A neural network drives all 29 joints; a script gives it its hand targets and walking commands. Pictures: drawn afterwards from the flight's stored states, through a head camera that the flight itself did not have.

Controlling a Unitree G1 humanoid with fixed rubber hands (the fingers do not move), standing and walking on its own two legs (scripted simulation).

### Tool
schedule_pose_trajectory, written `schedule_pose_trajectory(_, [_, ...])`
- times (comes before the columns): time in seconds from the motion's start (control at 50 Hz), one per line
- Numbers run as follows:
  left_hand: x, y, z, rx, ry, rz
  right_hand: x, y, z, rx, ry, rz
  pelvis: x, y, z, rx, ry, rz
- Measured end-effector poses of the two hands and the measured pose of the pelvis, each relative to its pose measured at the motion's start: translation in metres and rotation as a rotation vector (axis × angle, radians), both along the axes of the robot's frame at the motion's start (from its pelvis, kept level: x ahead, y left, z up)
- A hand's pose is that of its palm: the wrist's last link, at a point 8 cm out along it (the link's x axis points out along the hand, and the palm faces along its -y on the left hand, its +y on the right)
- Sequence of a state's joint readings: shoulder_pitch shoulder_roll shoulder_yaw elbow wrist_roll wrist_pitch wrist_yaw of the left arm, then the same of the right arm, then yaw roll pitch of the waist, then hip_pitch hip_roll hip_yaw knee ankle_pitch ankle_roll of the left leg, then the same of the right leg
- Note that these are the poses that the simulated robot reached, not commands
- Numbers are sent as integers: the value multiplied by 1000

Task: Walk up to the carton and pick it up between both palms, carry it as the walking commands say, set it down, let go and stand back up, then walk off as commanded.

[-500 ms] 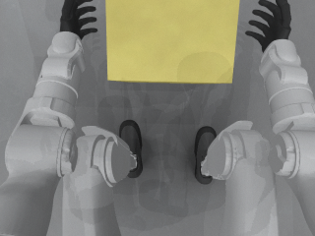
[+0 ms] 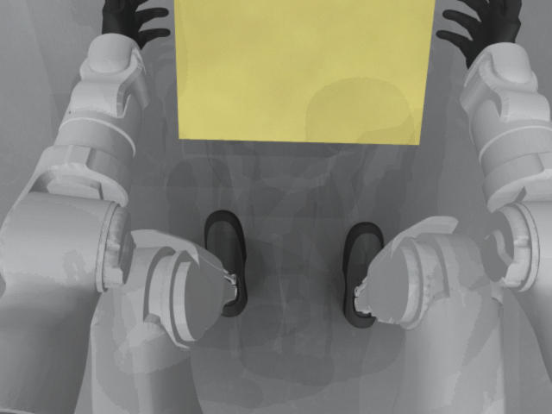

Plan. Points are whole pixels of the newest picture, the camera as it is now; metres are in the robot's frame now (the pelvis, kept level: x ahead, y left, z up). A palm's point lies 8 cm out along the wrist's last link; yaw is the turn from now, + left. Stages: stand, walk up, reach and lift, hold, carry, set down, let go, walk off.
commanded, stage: reach and lift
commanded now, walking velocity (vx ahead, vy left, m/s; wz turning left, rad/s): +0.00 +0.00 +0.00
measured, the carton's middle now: (296, 51) +0.53 -0.01 -0.25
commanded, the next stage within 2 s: none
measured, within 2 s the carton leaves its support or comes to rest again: leaves its support in 1.38 s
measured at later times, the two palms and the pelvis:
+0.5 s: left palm (139, 34) +0.53 +0.17 -0.18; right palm (469, 37) +0.52 -0.21 -0.18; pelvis +0.00 +0.00 +0.00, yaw +0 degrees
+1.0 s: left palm (148, 32) +0.53 +0.16 -0.18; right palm (455, 33) +0.53 -0.19 -0.18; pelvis +0.00 +0.00 +0.00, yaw +0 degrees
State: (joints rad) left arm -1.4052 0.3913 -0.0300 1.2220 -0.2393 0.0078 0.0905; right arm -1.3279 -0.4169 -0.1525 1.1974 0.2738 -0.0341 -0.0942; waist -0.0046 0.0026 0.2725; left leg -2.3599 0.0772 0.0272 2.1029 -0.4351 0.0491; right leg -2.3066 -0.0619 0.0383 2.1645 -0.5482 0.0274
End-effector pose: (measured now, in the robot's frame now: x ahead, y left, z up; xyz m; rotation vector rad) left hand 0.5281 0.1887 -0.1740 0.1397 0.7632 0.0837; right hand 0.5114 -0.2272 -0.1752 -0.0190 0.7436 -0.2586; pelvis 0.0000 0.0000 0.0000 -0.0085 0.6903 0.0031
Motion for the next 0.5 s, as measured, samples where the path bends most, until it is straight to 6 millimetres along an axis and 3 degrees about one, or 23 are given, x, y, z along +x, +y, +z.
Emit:
schedule_pose_trajectory(0.38, [1, -7, -3, 3, -3, -32, 4, 10, -3, -5, 1, 54, 0, -1, 0, 2, 2, 0])
schedule_pose_trajectory(0.5, [4, -15, -4, -3, -10, -55, 10, 22, -4, 10, -8, 79, 0, -1, 0, 2, 2, 0])
